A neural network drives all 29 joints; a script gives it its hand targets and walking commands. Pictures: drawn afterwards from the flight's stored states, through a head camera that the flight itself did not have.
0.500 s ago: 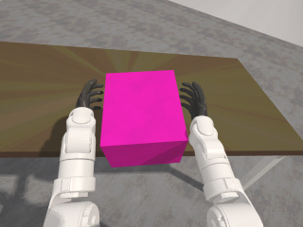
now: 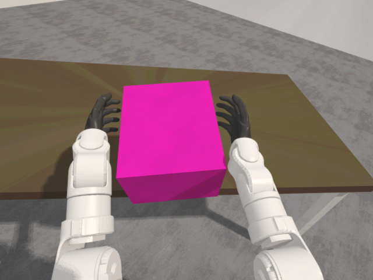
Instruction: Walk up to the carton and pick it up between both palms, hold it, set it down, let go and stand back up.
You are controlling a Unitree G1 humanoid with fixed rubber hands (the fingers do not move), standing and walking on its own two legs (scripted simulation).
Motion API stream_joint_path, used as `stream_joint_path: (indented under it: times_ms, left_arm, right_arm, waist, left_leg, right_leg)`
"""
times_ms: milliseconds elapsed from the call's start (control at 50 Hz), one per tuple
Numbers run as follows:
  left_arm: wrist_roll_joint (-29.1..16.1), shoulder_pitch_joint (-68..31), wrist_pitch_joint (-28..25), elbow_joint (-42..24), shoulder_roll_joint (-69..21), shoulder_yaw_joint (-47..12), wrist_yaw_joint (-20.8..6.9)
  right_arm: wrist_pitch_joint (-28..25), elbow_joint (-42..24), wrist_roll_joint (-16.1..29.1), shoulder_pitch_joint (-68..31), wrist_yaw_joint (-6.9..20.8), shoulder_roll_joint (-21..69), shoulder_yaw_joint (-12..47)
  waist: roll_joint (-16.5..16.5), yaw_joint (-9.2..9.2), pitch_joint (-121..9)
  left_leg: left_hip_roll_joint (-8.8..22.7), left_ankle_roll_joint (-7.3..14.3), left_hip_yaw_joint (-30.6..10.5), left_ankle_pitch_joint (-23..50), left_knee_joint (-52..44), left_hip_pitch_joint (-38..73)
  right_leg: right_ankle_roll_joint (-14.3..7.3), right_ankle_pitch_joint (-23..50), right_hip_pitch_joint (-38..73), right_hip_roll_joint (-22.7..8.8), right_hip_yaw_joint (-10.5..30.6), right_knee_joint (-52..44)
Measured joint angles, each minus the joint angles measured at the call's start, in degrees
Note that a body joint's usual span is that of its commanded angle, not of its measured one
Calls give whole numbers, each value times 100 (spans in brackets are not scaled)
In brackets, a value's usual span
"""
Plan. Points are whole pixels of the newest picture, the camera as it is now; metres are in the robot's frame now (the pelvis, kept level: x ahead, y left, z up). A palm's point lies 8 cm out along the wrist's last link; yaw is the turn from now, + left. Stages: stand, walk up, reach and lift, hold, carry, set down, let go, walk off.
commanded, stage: reach and lift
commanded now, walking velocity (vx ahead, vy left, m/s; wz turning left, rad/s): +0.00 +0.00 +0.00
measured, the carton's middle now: (171, 141) +0.39 +0.00 +0.10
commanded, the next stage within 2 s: hold in 0.08 s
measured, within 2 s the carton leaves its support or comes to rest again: neither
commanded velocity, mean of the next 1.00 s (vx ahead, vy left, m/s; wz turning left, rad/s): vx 0.00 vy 0.00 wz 0.00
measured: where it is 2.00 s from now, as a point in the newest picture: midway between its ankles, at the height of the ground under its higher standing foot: outside the picture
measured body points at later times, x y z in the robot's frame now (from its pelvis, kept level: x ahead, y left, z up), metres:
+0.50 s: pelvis -0.01 +0.00 +0.00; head -0.05 +0.04 +0.45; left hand +0.36 +0.16 +0.18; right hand +0.36 -0.13 +0.19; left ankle +0.02 +0.13 -0.75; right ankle +0.00 -0.12 -0.75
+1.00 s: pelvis -0.01 +0.00 +0.00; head -0.04 +0.03 +0.45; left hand +0.36 +0.16 +0.18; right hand +0.36 -0.13 +0.19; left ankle +0.02 +0.13 -0.75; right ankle +0.00 -0.12 -0.75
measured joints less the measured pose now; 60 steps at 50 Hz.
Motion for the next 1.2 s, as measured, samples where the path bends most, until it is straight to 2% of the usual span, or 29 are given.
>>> stream_joint_path:
  times_ms: [640, 1200]
  left_arm:
    - [171, -160, 628, -549, -49, 90, -68]
    - [161, 90, 704, -923, -50, 55, -172]
  right_arm:
    - [450, -277, 100, -265, 31, 2, -3]
    - [509, -630, 243, -71, -88, -36, 244]
  waist:
    - [-40, 7, -7]
    - [-34, -37, 107]
  left_leg:
    - [-22, 21, 29, 109, -49, 58]
    - [-15, 5, 23, 42, -52, 174]
  right_leg:
    - [-2, 64, 5, -21, 20, 48]
    - [-6, 7, 153, -12, -9, 3]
